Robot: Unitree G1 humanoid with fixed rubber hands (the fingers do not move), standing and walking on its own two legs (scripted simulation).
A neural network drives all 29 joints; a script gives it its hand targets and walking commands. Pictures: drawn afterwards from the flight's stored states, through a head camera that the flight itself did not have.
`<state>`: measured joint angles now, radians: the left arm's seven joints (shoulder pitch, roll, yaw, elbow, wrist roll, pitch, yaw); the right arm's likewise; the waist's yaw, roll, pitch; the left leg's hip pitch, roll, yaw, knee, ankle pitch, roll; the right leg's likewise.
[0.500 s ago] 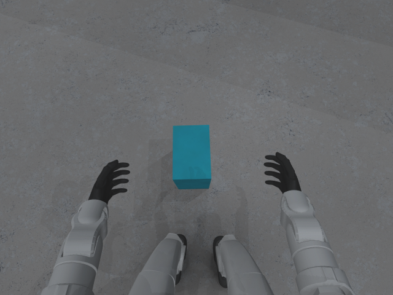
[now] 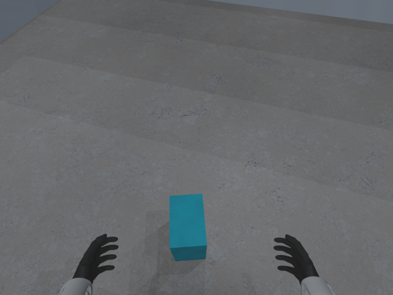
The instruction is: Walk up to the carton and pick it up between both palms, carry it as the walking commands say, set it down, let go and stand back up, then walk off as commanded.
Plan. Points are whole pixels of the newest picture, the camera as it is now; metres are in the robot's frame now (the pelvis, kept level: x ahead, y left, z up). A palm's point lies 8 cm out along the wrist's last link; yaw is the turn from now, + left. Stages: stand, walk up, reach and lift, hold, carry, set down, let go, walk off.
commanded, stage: let go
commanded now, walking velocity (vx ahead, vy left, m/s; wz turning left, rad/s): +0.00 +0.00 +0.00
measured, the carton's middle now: (188, 228) +0.42 +0.04 -0.64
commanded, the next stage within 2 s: stand in 0.34 s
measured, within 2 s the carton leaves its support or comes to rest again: neither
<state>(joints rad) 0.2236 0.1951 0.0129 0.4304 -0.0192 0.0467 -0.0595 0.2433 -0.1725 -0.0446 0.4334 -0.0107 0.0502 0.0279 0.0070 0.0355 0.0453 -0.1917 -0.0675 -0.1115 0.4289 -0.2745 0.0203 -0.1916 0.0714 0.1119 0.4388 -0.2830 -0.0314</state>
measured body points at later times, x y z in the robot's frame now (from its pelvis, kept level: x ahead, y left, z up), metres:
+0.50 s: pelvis -0.01 +0.00 -0.01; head -0.04 -0.01 +0.44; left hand +0.13 +0.26 -0.09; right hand +0.14 -0.25 -0.10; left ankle -0.04 +0.11 -0.74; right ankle -0.04 -0.10 -0.74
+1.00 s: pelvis -0.03 +0.00 +0.00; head -0.08 +0.00 +0.44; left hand +0.04 +0.30 -0.11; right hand +0.08 -0.28 -0.11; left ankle -0.04 +0.11 -0.74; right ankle -0.04 -0.10 -0.74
